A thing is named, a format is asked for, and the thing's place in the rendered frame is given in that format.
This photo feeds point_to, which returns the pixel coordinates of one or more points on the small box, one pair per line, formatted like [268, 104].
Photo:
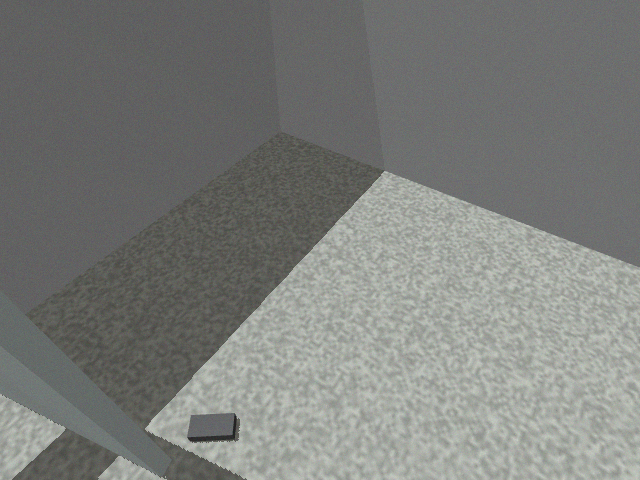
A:
[209, 427]

